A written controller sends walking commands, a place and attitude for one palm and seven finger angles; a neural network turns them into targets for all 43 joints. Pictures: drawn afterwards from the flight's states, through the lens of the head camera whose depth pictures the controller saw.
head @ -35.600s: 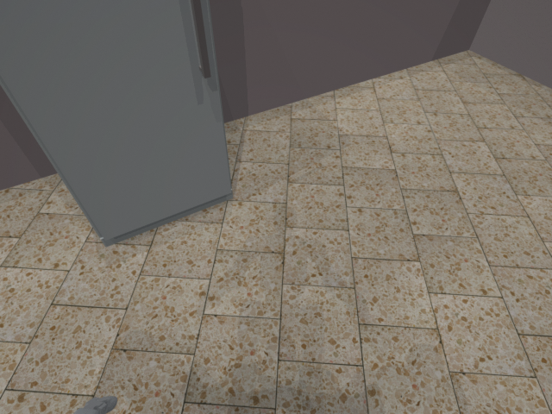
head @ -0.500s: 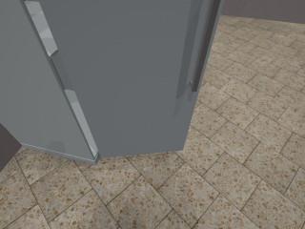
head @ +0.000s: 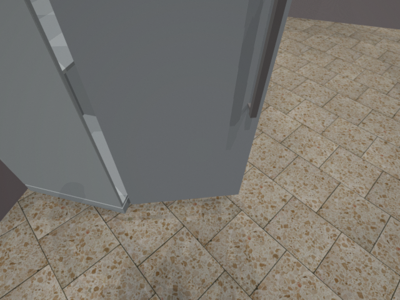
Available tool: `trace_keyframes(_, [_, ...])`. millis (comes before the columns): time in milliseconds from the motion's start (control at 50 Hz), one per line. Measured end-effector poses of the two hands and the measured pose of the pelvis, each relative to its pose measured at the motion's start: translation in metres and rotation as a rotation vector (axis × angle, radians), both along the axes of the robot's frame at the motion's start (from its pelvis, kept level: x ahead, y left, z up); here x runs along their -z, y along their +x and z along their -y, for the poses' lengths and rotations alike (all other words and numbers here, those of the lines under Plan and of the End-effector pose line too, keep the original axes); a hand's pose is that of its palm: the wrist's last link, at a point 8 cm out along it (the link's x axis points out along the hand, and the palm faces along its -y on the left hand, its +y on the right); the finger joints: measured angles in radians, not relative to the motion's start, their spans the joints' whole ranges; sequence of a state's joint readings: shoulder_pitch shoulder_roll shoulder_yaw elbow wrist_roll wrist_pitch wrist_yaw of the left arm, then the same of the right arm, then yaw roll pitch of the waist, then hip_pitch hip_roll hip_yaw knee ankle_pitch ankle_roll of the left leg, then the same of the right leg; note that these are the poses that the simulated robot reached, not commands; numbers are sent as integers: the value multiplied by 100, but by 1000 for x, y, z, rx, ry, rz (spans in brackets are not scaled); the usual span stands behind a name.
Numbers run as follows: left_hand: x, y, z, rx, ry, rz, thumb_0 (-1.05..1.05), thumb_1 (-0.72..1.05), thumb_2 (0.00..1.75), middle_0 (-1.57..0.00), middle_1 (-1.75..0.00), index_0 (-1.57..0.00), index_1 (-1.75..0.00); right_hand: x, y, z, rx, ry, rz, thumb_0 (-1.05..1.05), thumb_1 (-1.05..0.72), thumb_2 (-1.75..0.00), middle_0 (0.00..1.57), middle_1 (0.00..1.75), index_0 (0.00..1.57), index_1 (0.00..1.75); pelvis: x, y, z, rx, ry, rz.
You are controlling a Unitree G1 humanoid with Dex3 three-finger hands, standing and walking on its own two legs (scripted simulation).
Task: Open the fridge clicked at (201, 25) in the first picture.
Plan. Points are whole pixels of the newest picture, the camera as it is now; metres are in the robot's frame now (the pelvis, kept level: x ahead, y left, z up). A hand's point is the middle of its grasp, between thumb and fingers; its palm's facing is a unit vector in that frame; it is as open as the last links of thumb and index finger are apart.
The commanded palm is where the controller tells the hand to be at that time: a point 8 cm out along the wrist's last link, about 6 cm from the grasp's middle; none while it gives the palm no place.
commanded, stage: look to check the result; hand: right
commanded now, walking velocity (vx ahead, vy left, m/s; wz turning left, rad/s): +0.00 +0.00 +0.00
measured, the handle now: (265, 48) +0.72 -0.12 +0.16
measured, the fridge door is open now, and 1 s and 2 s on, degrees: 70 70 70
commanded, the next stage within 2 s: stand and wait in 0.12 s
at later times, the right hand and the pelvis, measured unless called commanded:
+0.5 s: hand out of the picture +0.05 -0.20 -0.17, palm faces -0.01 +0.97 -0.26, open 7.4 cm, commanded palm none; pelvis +0.00 +0.01 +0.00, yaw +0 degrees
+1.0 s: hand out of the picture +0.08 -0.21 -0.16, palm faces -0.01 +0.95 -0.30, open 7.4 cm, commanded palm none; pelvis +0.01 +0.02 +0.00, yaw -1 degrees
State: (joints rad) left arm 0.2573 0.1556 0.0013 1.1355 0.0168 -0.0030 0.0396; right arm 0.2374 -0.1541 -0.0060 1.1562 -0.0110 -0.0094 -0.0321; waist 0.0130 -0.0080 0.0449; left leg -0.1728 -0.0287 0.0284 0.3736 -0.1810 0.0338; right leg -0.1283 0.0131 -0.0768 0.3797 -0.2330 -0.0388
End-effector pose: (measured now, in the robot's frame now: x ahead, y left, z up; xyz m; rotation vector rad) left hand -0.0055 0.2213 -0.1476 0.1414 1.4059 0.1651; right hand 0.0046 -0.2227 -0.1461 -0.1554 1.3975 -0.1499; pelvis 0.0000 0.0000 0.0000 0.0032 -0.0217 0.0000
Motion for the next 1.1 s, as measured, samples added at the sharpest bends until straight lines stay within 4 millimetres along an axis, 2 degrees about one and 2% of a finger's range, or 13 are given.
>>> trace_keyframes(360, [-7, 15, -29, 20, 52, 21, 1, 91, 89, -20, -30, -20, -30, -7, 32, 18, -33, -43, 66, 0, -90, -90, 20, 30, 20, 30, -1, 0, -4, 3, 0, 2])
trace_keyframes(680, [-15, 47, -55, 53, 93, 81, 1, 91, 89, -20, -30, -20, -30, -17, 59, 33, -51, -88, 123, 0, -90, -90, 20, 30, 20, 30, -3, 3, -10, 8, -2, 3])
trace_keyframes(880, [-18, 63, -65, 71, 105, 102, 1, 91, 89, -20, -30, -20, -30, -21, 68, 35, -55, -103, 136, 0, -90, -90, 20, 30, 20, 30, -4, 7, -14, 12, -3, 0])
trace_keyframes(1100, [-20, 70, -75, 75, 115, 101, 1, 91, 89, -20, -30, -20, -30, -22, 74, 34, -55, -111, 131, 0, -90, -90, 20, 30, 20, 30, -4, 13, -19, 12, -4, -5])
